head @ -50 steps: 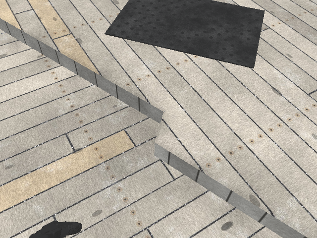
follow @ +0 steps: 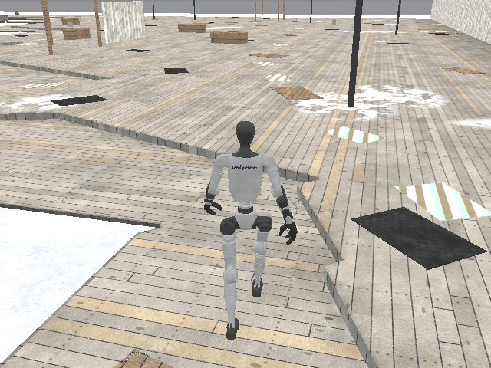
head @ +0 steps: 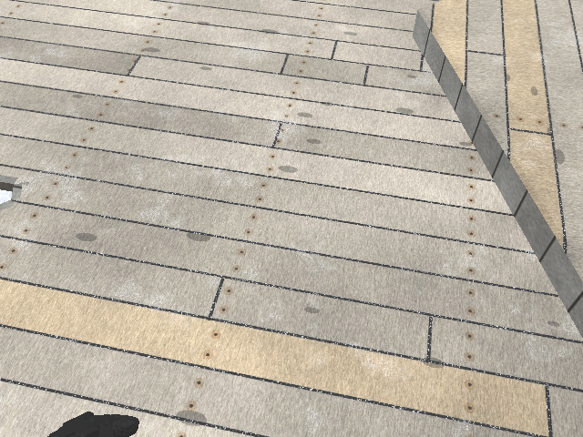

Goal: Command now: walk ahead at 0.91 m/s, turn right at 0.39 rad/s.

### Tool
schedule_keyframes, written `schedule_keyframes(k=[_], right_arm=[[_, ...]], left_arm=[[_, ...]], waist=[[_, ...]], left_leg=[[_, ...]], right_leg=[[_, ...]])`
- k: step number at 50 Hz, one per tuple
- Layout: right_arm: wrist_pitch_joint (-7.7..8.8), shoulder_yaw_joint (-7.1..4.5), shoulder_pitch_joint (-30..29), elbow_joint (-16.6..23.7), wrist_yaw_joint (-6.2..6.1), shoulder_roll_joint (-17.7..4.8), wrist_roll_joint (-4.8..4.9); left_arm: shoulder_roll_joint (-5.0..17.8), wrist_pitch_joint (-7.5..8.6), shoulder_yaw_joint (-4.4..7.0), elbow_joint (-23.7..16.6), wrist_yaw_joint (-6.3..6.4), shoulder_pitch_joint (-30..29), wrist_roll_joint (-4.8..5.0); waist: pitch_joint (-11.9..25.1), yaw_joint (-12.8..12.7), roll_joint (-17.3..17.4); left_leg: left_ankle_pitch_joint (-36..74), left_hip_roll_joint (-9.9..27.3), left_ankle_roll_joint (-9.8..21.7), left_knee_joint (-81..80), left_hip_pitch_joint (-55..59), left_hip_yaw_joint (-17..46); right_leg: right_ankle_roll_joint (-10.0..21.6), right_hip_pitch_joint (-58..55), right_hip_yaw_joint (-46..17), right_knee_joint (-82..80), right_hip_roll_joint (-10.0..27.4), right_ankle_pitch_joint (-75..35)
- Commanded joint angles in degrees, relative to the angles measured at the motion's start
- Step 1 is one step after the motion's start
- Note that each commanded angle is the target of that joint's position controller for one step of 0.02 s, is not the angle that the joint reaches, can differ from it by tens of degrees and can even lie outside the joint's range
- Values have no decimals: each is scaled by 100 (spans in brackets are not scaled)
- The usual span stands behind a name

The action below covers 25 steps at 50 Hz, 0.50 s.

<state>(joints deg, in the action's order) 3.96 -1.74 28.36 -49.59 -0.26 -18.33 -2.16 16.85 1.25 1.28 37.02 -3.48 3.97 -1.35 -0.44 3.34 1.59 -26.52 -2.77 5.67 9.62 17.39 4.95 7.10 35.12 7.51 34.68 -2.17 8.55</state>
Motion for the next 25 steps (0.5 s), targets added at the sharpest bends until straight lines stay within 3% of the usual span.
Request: schedule_keyframes(k=[1, 2, 3, 4, 5, 6, 7, 9, 10, 12, 15, 18, 19, 20, 21, 22, 23, 24, 25], right_arm=[[55, -214, -467, 467, -110, -1015, -44], [163, -71, -409, 703, 18, -426, 104], [309, -44, -1030, 870, 76, -524, -57], [386, -13, -1508, 1092, 103, -598, -25], [429, 35, -1587, 1121, 120, -622, -69], [391, 69, -1640, 1194, 126, -542, -141], [288, 110, -1592, 1244, 123, -477, -214], [62, 175, -1602, 1323, 134, -341, -279], [11, 210, -1914, 1476, 148, -323, -267], [18, 283, -2673, 1795, 233, -242, -137], [34, 334, -3176, 1923, 295, -96, 31], [63, 239, -3227, 1936, 215, -329, 34], [82, 180, -3025, 1874, 170, -453, 26], [108, 71, -2495, 1720, 100, -675, 35], [140, -39, -1570, 1512, 12, -861, 39], [174, -209, -324, 1341, -132, -1246, -70], [167, -344, 96, 1282, -168, -1699, -340], [85, -416, -294, 1260, -129, -1670, -199], [71, -308, -842, 1328, -115, -1073, -147]], left_arm=[[1189, 57, 452, 538, 214, 2801, -20], [1836, 44, 673, 670, 241, 3204, -78], [1346, 53, 535, 685, 192, 2586, 67], [1352, 74, 555, 623, 185, 2194, 83], [1144, 97, 526, 655, 183, 2109, 105], [986, 121, 475, 698, 220, 2005, 103], [784, 144, 395, 746, 241, 1853, 69], [802, 246, 378, 734, 241, 1758, 90], [844, 293, 388, 707, 242, 1720, 119], [916, 343, 436, 628, 262, 1685, 122], [1095, 387, 550, 624, 226, 1835, 214], [1203, 353, 612, 684, 269, 2088, 222], [1264, 333, 629, 696, 306, 2103, 194], [1391, 321, 651, 716, 311, 2125, 143], [1510, 328, 669, 708, 282, 1954, 113], [1142, 406, 568, 607, 265, 1783, 99], [71, 447, 300, 340, 298, 2254, 355], [359, 363, 226, 202, 308, 2057, 295], [721, 276, 300, 262, 302, 1387, 144]], waist=[[1318, -1674, 9], [1691, -1490, -1632], [1365, -1205, -1173], [682, -1057, -832], [417, -862, -183], [65, -610, 22], [-211, -317, -15], [-474, -94, -218], [-666, -108, -215], [-877, -246, -261], [-633, -577, -317], [-329, -712, -404], [-127, -618, -402], [339, -377, -327], [901, 184, -228], [1603, 729, 29], [2554, 417, 1752], [2502, 245, 1949], [1422, 286, 1022]], left_leg=[[7759, 1140, -41, 4859, -2973, -766], [2913, -111, -432, 7661, -5146, -645], [725, -327, -253, 7906, -6049, 150], [1045, 70, -252, 7793, -6286, 380], [1208, 348, -239, 7250, -6069, 355], [1133, 497, -303, 6857, -5887, 314], [992, 606, -401, 6504, -5650, 257], [674, 776, -575, 5870, -5528, 85], [914, 854, -672, 5392, -5468, -76], [1881, 821, -850, 4165, -4953, -348], [3313, 573, -881, 2802, -3868, -493], [3174, 425, -819, 2099, -3744, -380], [2761, 313, -785, 1941, -3524, -370], [2073, 126, -713, 1924, -2915, -416], [1736, 195, -636, 1917, -1798, -454], [381, 1080, -442, 2066, -335, 341], [-1707, 3034, 70, 1318, 1313, 3263], [-2615, 3144, 279, 493, 837, 4729], [-2167, 2730, 146, 505, -38, 3606]], right_leg=[[580, -4613, -626, 146, -136, 1319], [1614, -5766, -4060, -683, 1400, 3480], [1525, -5434, -5824, -1864, 1610, 3384], [1463, -4710, -5318, -1988, 1616, 3024], [1328, -4021, -4852, -2120, 1496, 2504], [1247, -3297, -4459, -2227, 1308, 2127], [1178, -2615, -4050, -2336, 1053, 1855], [1218, -1810, -3572, -2568, 783, 1762], [1214, -1387, -3345, -2757, 672, 1592], [1076, -696, -3005, -3041, 397, 1149], [701, -757, -2866, -3057, 297, 92], [454, -2071, -3054, -2395, 479, -1259], [350, -2476, -3066, -1926, 506, -1997], [226, -2772, -2978, -1051, 458, -2950], [93, -2534, -2795, 241, 238, -3147], [24, -1644, -2530, 1984, -4, -2136], [-107, 197, -1818, 3902, -621, 2114], [-20, 917, -1464, 4669, -214, 1766], [-6, 1169, -1302, 4626, 137, 1122]])
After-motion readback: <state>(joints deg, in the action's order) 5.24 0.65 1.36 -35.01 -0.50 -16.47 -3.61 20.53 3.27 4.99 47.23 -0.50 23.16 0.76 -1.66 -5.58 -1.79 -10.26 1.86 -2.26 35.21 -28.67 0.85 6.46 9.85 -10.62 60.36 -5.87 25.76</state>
